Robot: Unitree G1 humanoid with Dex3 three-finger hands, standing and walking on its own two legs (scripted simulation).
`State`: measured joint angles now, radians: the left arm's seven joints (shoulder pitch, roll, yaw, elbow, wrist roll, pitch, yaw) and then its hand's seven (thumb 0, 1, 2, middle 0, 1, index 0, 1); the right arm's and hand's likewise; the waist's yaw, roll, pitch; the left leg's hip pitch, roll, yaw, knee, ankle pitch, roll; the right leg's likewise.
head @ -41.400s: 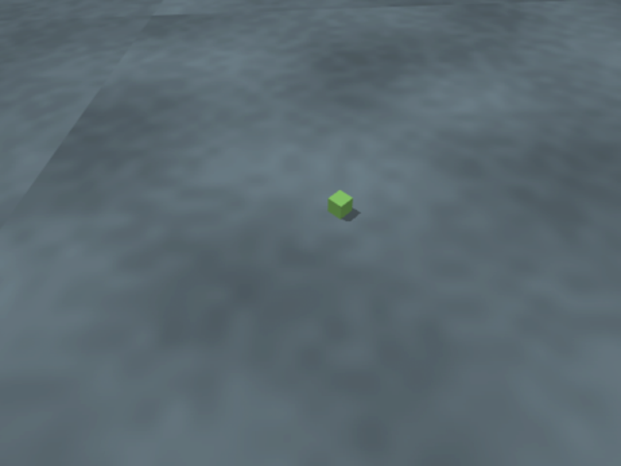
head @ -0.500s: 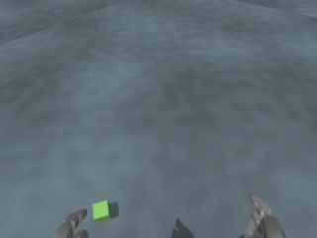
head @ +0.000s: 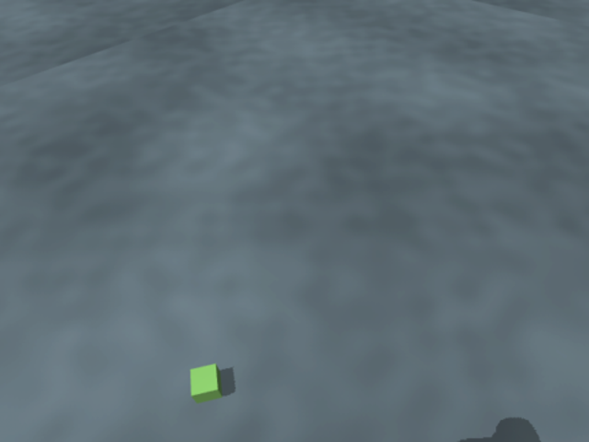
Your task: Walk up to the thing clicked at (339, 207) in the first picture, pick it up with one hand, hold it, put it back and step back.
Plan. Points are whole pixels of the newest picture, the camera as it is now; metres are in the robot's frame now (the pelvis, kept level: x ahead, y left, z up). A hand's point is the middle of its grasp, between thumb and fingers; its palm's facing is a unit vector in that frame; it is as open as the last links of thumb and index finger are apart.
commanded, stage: stand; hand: left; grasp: from above
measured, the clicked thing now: (206, 383) +0.44 +0.32 -0.71
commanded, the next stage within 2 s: none
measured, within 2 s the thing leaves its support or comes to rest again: neither
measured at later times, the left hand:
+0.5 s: hand out of the picture +0.04 +0.23 -0.14, palm faces +0.04 -0.94 -0.34, open 7.4 cm
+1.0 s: hand out of the picture +0.07 +0.22 -0.13, palm faces +0.04 -0.94 -0.33, open 7.4 cm
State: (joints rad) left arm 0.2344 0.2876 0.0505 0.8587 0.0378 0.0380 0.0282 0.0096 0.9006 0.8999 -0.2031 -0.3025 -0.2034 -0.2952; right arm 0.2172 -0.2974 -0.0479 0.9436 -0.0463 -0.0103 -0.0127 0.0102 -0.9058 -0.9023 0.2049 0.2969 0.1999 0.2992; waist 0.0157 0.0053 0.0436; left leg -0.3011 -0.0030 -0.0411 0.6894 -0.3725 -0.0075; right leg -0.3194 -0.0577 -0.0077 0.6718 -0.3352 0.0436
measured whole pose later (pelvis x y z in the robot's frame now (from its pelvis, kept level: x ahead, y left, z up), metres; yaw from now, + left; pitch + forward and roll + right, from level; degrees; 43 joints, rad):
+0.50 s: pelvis -0.01 -0.01 +0.02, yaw +1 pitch -4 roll +0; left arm 0.16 0.30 0.03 1.12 0.03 0.01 0.02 0.01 0.90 0.90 -0.20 -0.30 -0.20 -0.30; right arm 0.15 -0.30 -0.03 1.10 -0.02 0.01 -0.01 0.01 -0.91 -0.90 0.21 0.30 0.20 0.30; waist 0.01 0.02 0.06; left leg -0.12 0.01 -0.06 0.42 -0.23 -0.03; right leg -0.14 -0.05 -0.04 0.42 -0.21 0.03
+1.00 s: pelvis +0.01 -0.02 +0.03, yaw +1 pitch -3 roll +0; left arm 0.10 0.30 0.03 1.15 0.01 0.00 0.01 0.00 0.90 0.90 -0.20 -0.30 -0.20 -0.30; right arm 0.14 -0.32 -0.01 1.13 -0.02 0.00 -0.01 0.01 -0.91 -0.90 0.20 0.30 0.20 0.30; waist 0.01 0.02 0.07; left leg -0.10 0.03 -0.06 0.37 -0.22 -0.04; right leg -0.12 -0.03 -0.04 0.37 -0.20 0.01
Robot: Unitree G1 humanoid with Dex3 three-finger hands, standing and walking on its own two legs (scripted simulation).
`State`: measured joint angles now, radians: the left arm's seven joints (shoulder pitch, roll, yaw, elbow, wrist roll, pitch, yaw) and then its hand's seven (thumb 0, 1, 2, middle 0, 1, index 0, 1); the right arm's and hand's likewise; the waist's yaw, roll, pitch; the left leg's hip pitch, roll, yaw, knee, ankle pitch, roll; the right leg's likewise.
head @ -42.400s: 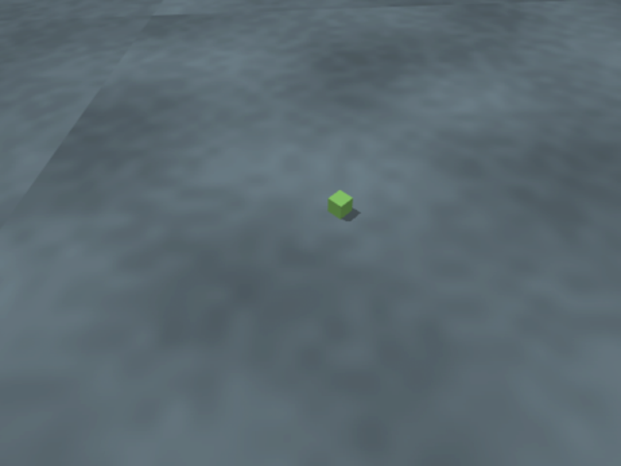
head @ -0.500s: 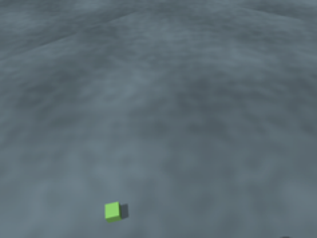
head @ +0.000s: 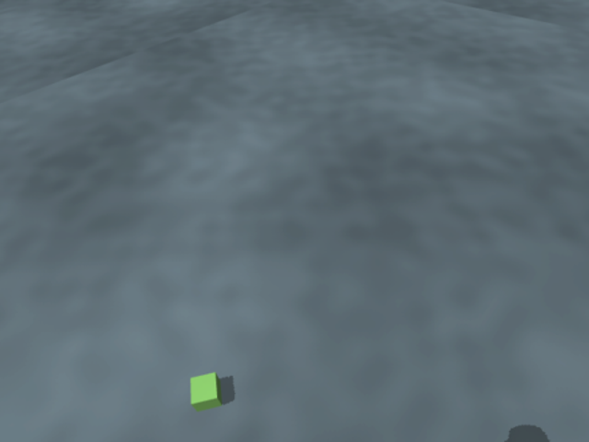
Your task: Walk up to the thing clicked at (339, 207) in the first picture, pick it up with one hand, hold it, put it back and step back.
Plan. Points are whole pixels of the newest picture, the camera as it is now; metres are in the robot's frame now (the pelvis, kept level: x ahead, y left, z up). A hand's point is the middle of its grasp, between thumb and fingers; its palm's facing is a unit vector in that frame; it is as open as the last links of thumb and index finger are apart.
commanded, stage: stand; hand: left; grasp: from above
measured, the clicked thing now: (206, 391) +0.44 +0.34 -0.74
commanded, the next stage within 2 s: step back in 1.10 s
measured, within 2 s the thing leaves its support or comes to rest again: neither
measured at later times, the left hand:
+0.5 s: hand out of the picture +0.08 +0.25 -0.16, palm faces +0.02 -0.94 -0.34, open 7.4 cm
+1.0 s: hand out of the picture +0.09 +0.24 -0.15, palm faces +0.00 -0.94 -0.34, open 7.4 cm
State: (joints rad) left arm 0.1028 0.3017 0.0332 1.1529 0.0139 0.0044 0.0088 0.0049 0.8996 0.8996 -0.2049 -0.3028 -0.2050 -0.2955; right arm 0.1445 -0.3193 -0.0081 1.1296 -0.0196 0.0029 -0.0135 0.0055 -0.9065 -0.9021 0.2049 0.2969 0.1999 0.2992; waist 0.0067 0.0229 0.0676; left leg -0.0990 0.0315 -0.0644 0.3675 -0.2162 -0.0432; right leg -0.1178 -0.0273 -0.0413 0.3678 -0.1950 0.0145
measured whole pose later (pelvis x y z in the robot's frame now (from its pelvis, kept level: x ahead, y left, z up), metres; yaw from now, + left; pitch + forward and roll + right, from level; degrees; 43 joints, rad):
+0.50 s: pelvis +0.01 +0.00 +0.00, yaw +0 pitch -3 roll +0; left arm 0.09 0.31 0.03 1.16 0.01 0.00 0.00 0.00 0.90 0.90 -0.20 -0.30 -0.20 -0.30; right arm 0.12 -0.34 0.00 1.13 -0.02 0.00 -0.01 0.01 -0.91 -0.90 0.21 0.30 0.20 0.30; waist 0.01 0.02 0.06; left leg -0.08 0.03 -0.06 0.34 -0.21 -0.04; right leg -0.11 -0.02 -0.03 0.35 -0.19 0.01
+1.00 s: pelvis +0.01 +0.00 +0.00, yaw -1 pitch -2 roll +0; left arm 0.10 0.32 0.03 1.14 0.00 0.00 0.00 0.01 0.90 0.90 -0.20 -0.30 -0.20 -0.30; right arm 0.12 -0.34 0.00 1.13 -0.01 0.00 -0.01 0.01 -0.91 -0.90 0.21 0.30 0.20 0.30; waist 0.00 0.02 0.06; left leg -0.08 0.04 -0.05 0.33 -0.21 -0.05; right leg -0.11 -0.02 -0.03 0.35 -0.20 0.01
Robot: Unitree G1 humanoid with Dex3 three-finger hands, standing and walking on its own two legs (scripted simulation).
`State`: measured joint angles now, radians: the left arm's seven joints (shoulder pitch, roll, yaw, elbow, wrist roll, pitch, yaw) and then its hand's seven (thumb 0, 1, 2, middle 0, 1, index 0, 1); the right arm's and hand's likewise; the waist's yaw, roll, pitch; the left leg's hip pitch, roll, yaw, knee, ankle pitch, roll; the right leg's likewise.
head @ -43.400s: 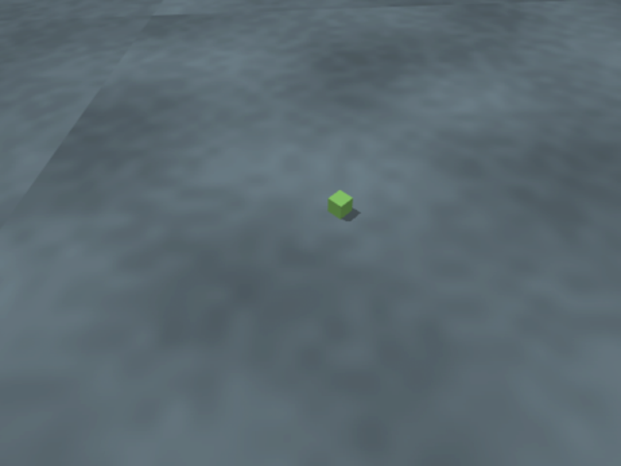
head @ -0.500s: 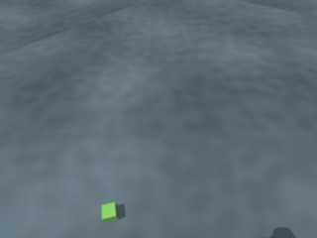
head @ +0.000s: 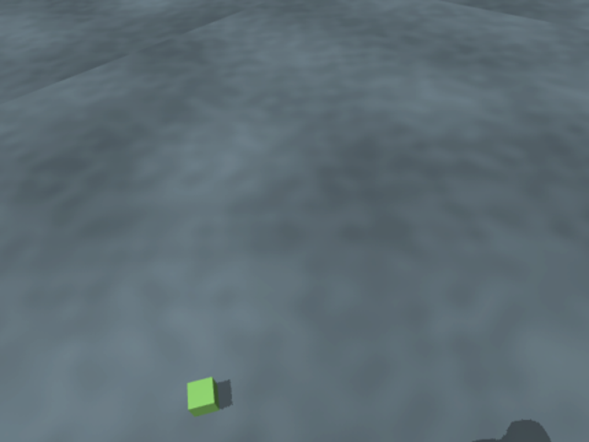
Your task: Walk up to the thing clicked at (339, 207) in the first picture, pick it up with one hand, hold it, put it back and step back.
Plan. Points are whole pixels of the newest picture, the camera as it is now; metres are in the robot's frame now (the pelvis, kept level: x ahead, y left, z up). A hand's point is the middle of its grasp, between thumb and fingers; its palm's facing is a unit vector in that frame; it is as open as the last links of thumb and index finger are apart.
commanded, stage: stand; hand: left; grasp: from above
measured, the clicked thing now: (203, 396) +0.42 +0.35 -0.74
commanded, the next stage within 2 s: step back in 0.10 s
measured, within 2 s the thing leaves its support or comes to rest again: neither
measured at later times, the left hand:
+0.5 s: hand out of the picture +0.08 +0.31 -0.18, palm faces +0.00 -0.93 -0.36, open 7.4 cm
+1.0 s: hand out of the picture -0.07 +0.30 -0.15, palm faces -0.04 -0.91 -0.41, open 7.4 cm
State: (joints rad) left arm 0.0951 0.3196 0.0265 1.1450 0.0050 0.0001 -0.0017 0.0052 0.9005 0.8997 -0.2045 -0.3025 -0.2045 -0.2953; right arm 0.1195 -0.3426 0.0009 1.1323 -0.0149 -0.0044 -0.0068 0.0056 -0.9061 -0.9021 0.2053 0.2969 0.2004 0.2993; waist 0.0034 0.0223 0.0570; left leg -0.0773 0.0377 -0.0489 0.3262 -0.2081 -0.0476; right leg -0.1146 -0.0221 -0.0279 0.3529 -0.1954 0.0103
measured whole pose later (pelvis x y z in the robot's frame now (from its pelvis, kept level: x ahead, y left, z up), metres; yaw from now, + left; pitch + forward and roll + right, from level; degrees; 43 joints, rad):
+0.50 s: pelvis -0.07 +0.05 -0.02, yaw +2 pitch -1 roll -1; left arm -0.02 0.40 0.08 0.91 0.00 0.07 0.03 0.01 0.90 0.90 -0.20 -0.30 -0.20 -0.30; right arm 0.16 -0.35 -0.05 0.96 -0.03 0.04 0.01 0.00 -0.91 -0.90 0.20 0.30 0.20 0.30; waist -0.04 -0.05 0.23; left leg -0.29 -0.03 -0.03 0.63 -0.31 0.04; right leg -0.46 0.07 0.17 0.98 -0.55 -0.03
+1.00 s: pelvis -0.18 +0.04 -0.01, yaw -3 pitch -1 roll +2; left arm 0.16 0.33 0.07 0.85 0.03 0.04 0.00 0.01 0.90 0.90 -0.21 -0.30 -0.21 -0.30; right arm 0.13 -0.40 -0.04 0.88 0.01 0.05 -0.02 0.01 -0.91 -0.90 0.21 0.30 0.20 0.30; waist 0.01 0.03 0.15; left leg -0.45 -0.14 -0.15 1.14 -0.48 -0.01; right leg -0.28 0.00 0.04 0.57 -0.27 -0.03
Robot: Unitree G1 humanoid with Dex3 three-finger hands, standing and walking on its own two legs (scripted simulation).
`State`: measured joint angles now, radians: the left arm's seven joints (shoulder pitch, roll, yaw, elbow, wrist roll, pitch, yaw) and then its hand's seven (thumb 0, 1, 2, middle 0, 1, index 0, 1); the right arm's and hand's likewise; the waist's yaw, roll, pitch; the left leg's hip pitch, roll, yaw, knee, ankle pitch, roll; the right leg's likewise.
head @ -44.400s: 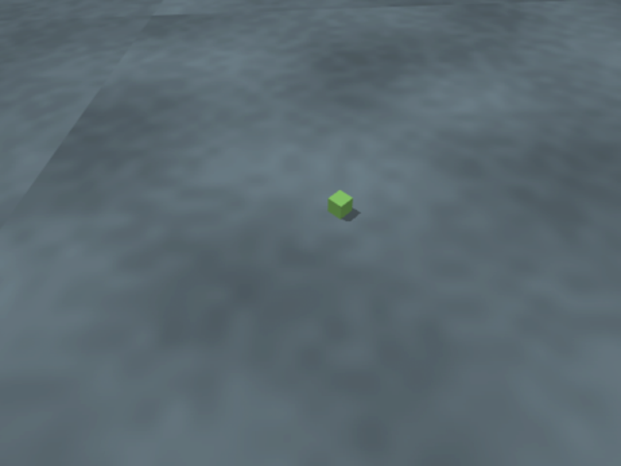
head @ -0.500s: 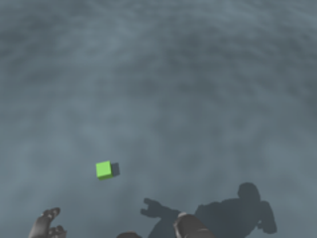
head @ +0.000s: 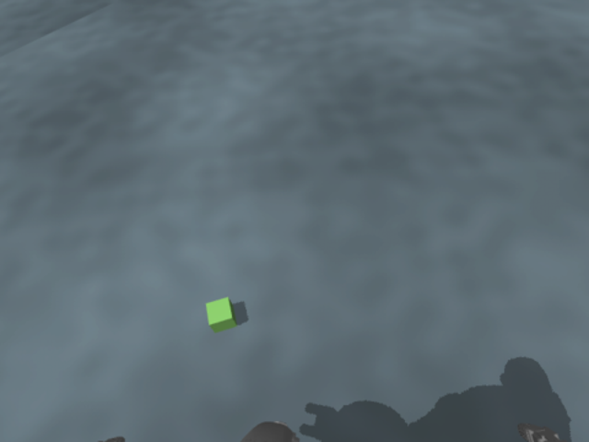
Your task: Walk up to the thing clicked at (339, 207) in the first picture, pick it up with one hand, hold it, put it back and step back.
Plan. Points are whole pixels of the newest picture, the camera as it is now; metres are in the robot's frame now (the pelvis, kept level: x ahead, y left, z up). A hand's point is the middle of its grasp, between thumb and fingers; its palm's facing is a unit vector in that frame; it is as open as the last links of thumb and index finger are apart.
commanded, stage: step back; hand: left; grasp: from above
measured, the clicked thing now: (221, 315) +0.58 +0.34 -0.73
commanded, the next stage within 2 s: none
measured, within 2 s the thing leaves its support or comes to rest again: neither
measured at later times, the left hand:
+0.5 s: hand out of the picture -0.08 +0.28 -0.16, palm faces +0.01 -0.93 -0.37, open 7.4 cm
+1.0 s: hand out of the picture -0.20 +0.26 -0.15, palm faces +0.06 -0.92 -0.39, open 7.4 cm
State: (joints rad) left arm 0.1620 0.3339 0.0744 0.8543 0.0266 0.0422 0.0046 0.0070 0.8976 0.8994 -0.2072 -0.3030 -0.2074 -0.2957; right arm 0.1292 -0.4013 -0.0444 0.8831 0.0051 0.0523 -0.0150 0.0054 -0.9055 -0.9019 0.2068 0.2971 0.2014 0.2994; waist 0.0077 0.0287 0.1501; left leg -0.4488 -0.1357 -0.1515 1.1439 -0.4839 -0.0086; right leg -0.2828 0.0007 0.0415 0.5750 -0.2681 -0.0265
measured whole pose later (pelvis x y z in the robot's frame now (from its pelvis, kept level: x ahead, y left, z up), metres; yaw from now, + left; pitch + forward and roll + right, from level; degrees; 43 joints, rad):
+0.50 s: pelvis -0.16 +0.01 -0.01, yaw +0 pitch -2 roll -1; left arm 0.19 0.40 0.09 0.83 0.01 0.07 0.01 0.01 0.90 0.90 -0.20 -0.30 -0.20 -0.30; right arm 0.10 -0.36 -0.04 0.81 -0.03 0.02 -0.01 0.01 -0.90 -0.90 0.21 0.30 0.20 0.30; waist 0.02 -0.03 0.19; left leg -0.36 0.04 0.00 0.59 -0.20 0.02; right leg -0.33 0.06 0.12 0.98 -0.50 0.03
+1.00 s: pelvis -0.33 -0.01 -0.01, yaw +3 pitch -3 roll +1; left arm 0.08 0.40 0.08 0.78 0.02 0.08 0.03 0.01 0.90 0.90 -0.20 -0.30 -0.20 -0.30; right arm 0.21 -0.34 -0.03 0.89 -0.03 0.04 0.00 0.01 -0.91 -0.90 0.21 0.30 0.20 0.30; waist -0.01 -0.06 0.21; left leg -0.25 -0.05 -0.02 0.64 -0.34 0.02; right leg -0.47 0.00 0.07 0.90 -0.46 -0.01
